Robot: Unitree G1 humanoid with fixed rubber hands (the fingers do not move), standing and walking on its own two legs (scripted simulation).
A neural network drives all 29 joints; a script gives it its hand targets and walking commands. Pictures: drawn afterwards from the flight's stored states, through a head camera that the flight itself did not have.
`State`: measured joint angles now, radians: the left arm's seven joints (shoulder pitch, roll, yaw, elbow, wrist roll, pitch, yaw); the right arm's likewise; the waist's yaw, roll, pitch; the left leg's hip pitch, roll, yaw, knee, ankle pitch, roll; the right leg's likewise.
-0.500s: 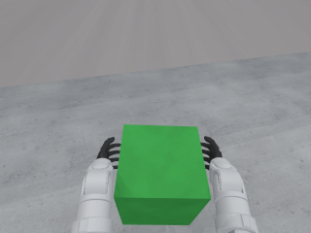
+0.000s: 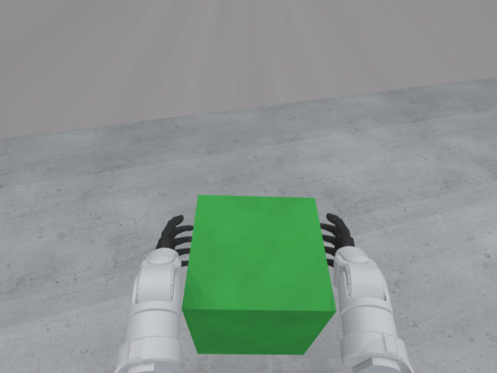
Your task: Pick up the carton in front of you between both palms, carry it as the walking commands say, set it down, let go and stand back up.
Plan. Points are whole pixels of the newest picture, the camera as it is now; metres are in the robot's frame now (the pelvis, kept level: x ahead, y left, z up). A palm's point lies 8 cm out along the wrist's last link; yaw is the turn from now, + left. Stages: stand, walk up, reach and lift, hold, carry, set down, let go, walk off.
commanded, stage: set down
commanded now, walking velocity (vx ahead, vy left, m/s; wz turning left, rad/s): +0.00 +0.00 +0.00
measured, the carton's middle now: (253, 279) +0.30 +0.00 -0.04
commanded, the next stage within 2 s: none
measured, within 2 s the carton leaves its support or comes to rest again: neither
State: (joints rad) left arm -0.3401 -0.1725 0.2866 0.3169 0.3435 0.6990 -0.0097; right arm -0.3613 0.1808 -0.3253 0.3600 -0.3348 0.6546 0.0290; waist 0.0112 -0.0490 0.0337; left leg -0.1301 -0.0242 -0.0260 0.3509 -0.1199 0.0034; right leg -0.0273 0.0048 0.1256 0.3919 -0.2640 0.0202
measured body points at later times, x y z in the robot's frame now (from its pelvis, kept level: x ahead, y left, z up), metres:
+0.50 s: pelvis -0.03 -0.01 -0.07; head +0.19 +0.03 +0.32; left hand +0.36 +0.17 -0.17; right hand +0.36 -0.13 -0.15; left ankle +0.05 +0.12 -0.74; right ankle -0.02 -0.14 -0.74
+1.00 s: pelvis -0.07 +0.01 -0.21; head +0.19 +0.05 +0.16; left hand +0.40 +0.18 -0.31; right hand +0.40 -0.12 -0.29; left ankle +0.05 +0.12 -0.74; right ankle -0.02 -0.14 -0.74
